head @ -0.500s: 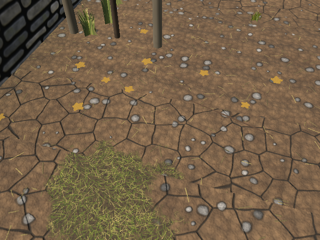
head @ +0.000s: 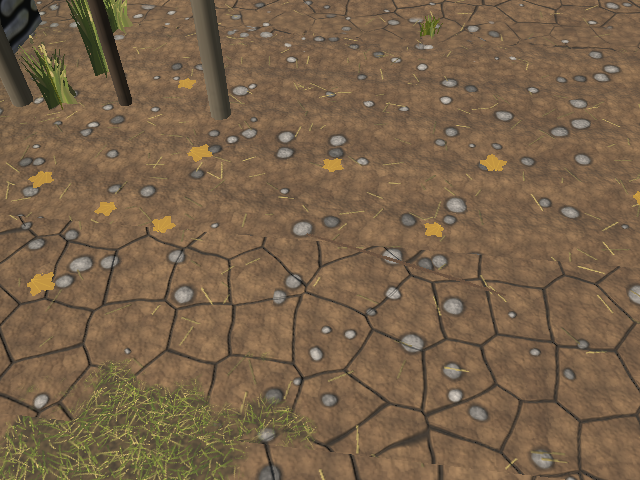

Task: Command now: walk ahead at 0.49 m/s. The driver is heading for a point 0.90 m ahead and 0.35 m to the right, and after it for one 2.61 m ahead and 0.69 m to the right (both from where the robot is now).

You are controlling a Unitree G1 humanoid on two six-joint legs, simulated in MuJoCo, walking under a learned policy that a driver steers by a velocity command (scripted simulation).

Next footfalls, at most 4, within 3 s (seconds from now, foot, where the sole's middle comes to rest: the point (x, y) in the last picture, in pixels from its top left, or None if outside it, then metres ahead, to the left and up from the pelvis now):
0.38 left None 0.43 0.13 -0.78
1.12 right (426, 419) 0.72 -0.27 -0.96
1.46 left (387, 311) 1.06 -0.22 -0.96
1.76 right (450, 362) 0.88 -0.37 -0.96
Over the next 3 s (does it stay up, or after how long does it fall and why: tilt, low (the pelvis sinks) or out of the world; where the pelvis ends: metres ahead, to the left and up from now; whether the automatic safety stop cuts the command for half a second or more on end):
stays up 0.99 -0.24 -0.18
